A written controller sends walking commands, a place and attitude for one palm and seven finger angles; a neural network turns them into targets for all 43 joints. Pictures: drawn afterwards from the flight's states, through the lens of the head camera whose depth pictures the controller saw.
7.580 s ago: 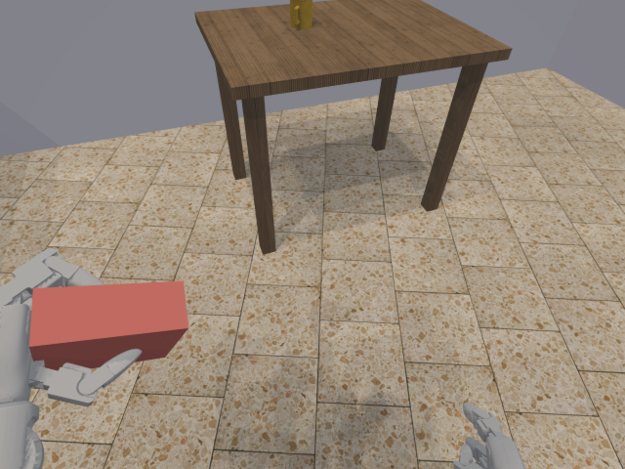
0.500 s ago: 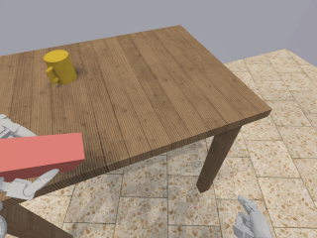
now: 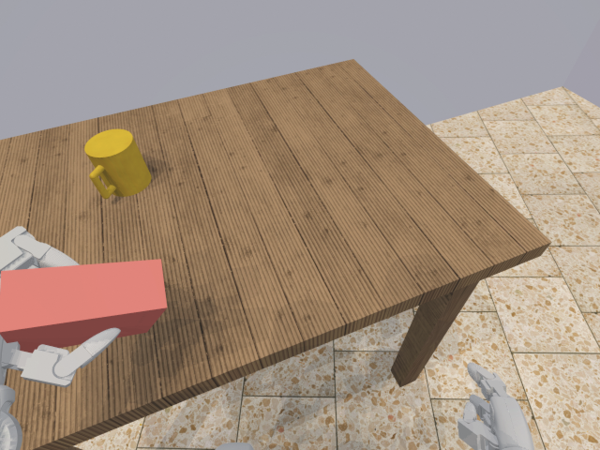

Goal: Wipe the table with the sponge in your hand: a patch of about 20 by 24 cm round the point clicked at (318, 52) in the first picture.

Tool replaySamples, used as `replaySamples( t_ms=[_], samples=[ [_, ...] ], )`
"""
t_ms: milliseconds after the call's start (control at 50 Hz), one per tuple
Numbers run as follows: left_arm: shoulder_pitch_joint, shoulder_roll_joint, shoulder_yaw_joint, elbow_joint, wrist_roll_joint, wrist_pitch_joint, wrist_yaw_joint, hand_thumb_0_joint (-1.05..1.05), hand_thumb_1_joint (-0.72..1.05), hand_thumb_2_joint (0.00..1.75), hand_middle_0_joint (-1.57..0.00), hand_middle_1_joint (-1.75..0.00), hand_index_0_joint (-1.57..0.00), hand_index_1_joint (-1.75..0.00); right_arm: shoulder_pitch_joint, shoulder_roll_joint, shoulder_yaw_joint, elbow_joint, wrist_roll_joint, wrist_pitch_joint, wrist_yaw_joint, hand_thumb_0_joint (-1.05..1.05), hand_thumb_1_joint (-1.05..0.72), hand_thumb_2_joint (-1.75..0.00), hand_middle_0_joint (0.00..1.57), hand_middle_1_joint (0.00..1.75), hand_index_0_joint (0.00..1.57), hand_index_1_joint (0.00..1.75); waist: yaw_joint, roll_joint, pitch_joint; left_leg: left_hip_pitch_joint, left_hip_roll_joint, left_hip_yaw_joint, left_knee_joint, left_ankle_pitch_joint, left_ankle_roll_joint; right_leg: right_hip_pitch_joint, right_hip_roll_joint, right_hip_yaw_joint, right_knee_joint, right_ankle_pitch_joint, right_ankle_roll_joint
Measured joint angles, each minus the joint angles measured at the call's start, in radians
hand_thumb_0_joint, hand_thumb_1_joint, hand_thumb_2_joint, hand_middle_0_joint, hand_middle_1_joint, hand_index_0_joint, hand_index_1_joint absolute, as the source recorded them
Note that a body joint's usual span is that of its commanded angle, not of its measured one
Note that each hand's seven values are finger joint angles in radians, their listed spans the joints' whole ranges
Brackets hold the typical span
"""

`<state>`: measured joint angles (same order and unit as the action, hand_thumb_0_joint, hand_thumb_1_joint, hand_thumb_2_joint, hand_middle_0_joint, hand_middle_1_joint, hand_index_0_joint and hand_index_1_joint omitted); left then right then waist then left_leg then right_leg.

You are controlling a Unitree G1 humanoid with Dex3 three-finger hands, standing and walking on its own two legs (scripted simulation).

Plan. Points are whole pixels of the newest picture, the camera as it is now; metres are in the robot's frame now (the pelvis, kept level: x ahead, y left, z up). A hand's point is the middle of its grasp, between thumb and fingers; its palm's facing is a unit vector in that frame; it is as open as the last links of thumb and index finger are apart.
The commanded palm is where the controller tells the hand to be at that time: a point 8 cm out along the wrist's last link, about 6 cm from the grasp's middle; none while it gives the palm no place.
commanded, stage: come to a stop and stand still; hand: left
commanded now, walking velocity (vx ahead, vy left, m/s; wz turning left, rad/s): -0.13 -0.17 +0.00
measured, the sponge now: (110, 304) +0.22 +0.20 +0.16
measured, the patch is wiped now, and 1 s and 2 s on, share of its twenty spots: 0.00 0.00 0.00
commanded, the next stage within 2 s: look again from close up in 1.00 s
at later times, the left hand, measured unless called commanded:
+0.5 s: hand (12, 277) +0.24 +0.30 +0.18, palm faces +0.38 -0.78 -0.49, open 9.4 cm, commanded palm +0.17 +0.31 +0.18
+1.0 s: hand out of the picture +0.22 +0.32 +0.17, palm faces +0.41 -0.83 -0.37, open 9.4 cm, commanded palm +0.17 +0.34 +0.18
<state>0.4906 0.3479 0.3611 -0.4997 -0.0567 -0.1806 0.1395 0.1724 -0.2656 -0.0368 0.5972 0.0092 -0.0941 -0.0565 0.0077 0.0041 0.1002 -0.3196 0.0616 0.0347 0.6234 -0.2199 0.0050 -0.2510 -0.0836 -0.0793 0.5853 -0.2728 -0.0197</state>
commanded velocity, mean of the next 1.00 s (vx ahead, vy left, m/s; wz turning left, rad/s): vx -0.03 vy -0.05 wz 0.00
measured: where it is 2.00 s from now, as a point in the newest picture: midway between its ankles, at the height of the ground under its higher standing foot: outside the picture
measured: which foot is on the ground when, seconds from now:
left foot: up 0.00-0.02, down 0.04-1.00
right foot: down 0.00-1.00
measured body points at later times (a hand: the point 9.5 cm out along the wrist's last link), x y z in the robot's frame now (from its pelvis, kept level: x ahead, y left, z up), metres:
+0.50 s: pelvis +0.00 +0.03 +0.00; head +0.03 +0.05 +0.45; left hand +0.21 +0.34 +0.21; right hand +0.20 -0.18 -0.07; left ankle +0.05 +0.19 -0.73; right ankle +0.03 -0.10 -0.74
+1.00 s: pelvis +0.01 +0.06 +0.00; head +0.03 +0.09 +0.45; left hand +0.19 +0.36 +0.19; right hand +0.18 -0.14 -0.07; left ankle +0.05 +0.19 -0.74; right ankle +0.03 -0.10 -0.73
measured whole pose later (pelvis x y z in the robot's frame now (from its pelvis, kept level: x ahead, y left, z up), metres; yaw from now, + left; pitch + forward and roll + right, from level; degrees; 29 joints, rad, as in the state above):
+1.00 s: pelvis +0.01 +0.06 +0.00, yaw +0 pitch -2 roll -1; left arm 0.39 0.36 0.37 -0.48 -0.01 -0.26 0.10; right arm 0.21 -0.16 0.02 0.63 0.00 -0.21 -0.01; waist 0.05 -0.04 0.10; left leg -0.27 0.05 0.02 0.50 -0.20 -0.01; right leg -0.21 -0.06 -0.02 0.44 -0.20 0.06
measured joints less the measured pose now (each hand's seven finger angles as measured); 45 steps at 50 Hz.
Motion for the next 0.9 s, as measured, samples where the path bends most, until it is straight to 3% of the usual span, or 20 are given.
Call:
replaySamples(
  t_ms=[40, 80, 120, 280, 440, 480, 520, 580, 660, 740, 820, 900],
  samples=[
    [0.000, -0.008, -0.011, -0.019, -0.001, 0.006, 0.002, -0.01, -0.43, 1.02, -0.81, -1.38, -0.81, -1.38, 0.004, -0.009, -0.005, -0.016, 0.002, -0.009, -0.009, 0.01, -0.90, -0.90, 0.20, 0.30, 0.20, 0.30, -0.004, 0.038, -0.014, 0.064, 0.019, -0.027, -0.091, 0.043, -0.002, -0.002, 0.024, -0.005, 0.025, -0.021, 0.016],
    [-0.031, 0.002, -0.014, -0.011, -0.002, 0.012, 0.001, -0.01, -0.43, 1.02, -0.81, -1.38, -0.81, -1.38, -0.010, 0.018, -0.008, -0.002, 0.008, -0.005, -0.020, 0.01, -0.90, -0.90, 0.19, 0.30, 0.19, 0.29, -0.004, 0.019, -0.009, 0.074, 0.014, -0.028, -0.080, -0.010, -0.056, 0.004, 0.018, 0.004, 0.037, -0.023, 0.029],
    [-0.056, 0.007, -0.011, 0.004, 0.002, 0.030, -0.003, -0.01, -0.43, 1.03, -0.81, -1.38, -0.81, -1.38, -0.014, 0.049, 0.008, 0.000, 0.011, 0.002, -0.021, 0.01, -0.90, -0.90, 0.19, 0.30, 0.19, 0.29, 0.000, -0.002, -0.013, 0.079, 0.011, -0.021, -0.083, -0.017, -0.072, 0.017, 0.017, 0.012, 0.012, -0.014, 0.037],
    [-0.043, 0.021, 0.012, -0.064, -0.003, 0.058, -0.016, -0.01, -0.43, 1.03, -0.80, -1.39, -0.80, -1.39, -0.016, 0.133, 0.072, -0.041, -0.002, -0.009, 0.018, 0.01, -0.90, -0.90, 0.20, 0.30, 0.20, 0.30, 0.007, -0.020, -0.017, 0.062, 0.036, -0.021, -0.136, 0.018, -0.065, 0.037, 0.048, 0.007, -0.128, 0.059, 0.041],
    [-0.010, 0.013, -0.019, -0.074, -0.011, 0.077, -0.021, -0.01, -0.43, 1.03, -0.81, -1.39, -0.81, -1.39, -0.027, 0.111, 0.073, -0.030, 0.001, 0.014, 0.010, 0.01, -0.90, -0.90, 0.20, 0.30, 0.20, 0.30, 0.021, 0.003, -0.019, 0.059, 0.046, -0.027, -0.152, 0.034, -0.065, 0.054, 0.061, 0.001, -0.184, 0.096, 0.040],
    [-0.140, 0.098, 0.008, 0.012, 0.049, 0.042, -0.075, -0.01, -0.44, 1.03, -0.81, -1.38, -0.81, -1.38, 0.001, 0.100, 0.044, -0.018, -0.017, -0.023, -0.001, 0.01, -0.90, -0.90, 0.20, 0.30, 0.20, 0.30, 0.064, -0.001, -0.019, 0.033, 0.045, -0.029, -0.132, 0.035, -0.043, 0.034, 0.060, -0.004, -0.169, 0.096, 0.037],
    [-0.247, 0.142, 0.048, 0.126, 0.043, 0.002, -0.087, -0.01, -0.44, 1.03, -0.81, -1.38, -0.81, -1.38, 0.009, 0.080, 0.036, -0.001, -0.017, -0.035, 0.005, 0.01, -0.90, -0.90, 0.20, 0.30, 0.20, 0.30, 0.083, -0.011, -0.018, 0.025, 0.042, -0.023, -0.133, 0.039, -0.043, 0.011, 0.056, 0.004, -0.149, 0.094, 0.035],
    [-0.245, 0.101, 0.075, 0.155, 0.014, 0.003, -0.060, -0.01, -0.43, 1.03, -0.81, -1.39, -0.81, -1.38, 0.015, 0.048, 0.026, 0.001, -0.007, -0.055, 0.026, 0.01, -0.90, -0.90, 0.20, 0.30, 0.20, 0.30, 0.060, -0.017, -0.008, 0.041, 0.026, 0.001, -0.140, 0.047, -0.051, 0.005, 0.038, 0.029, -0.126, 0.090, 0.046],
    [-0.107, 0.034, 0.006, 0.066, 0.017, -0.019, -0.055, -0.01, -0.43, 1.03, -0.80, -1.39, -0.80, -1.39, 0.047, 0.030, 0.013, -0.006, 0.001, -0.074, 0.031, 0.01, -0.90, -0.90, 0.20, 0.30, 0.20, 0.30, 0.022, -0.030, -0.018, 0.050, 0.007, 0.024, -0.135, 0.036, -0.029, 0.005, 0.019, 0.052, -0.119, 0.081, 0.060],
    [-0.040, 0.047, -0.044, 0.025, 0.035, -0.046, -0.069, -0.01, -0.43, 1.03, -0.80, -1.39, -0.80, -1.39, 0.083, 0.051, 0.015, -0.005, 0.008, -0.082, 0.017, 0.01, -0.90, -0.90, 0.20, 0.30, 0.20, 0.30, -0.002, -0.063, -0.011, 0.053, -0.014, 0.012, -0.138, 0.038, -0.018, 0.013, 0.019, 0.072, -0.112, 0.069, 0.054],
    [-0.052, 0.083, -0.002, 0.025, 0.042, -0.068, -0.059, -0.01, -0.44, 1.03, -0.81, -1.38, -0.81, -1.38, 0.097, 0.078, 0.029, 0.005, 0.008, -0.094, 0.016, 0.01, -0.90, -0.90, 0.20, 0.30, 0.20, 0.30, 0.002, -0.075, 0.005, 0.042, -0.023, -0.012, -0.122, 0.034, -0.015, 0.019, 0.018, 0.064, -0.107, 0.066, 0.056],
    [-0.079, 0.069, 0.039, 0.019, 0.039, -0.080, -0.042, -0.01, -0.44, 1.03, -0.81, -1.38, -0.81, -1.38, 0.082, 0.096, 0.047, 0.027, 0.002, -0.114, 0.030, 0.01, -0.90, -0.90, 0.20, 0.30, 0.20, 0.30, 0.025, -0.063, 0.010, 0.038, -0.018, -0.021, -0.111, 0.025, -0.017, 0.030, 0.023, 0.055, -0.123, 0.070, 0.068]
  ],
)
